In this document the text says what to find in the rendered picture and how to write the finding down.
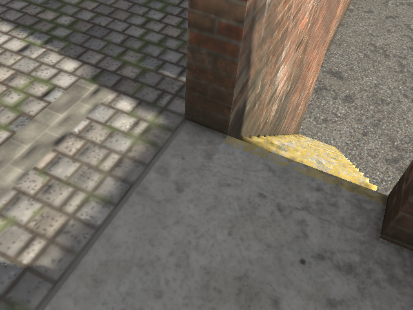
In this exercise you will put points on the stairs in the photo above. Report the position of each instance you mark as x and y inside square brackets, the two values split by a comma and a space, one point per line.
[313, 153]

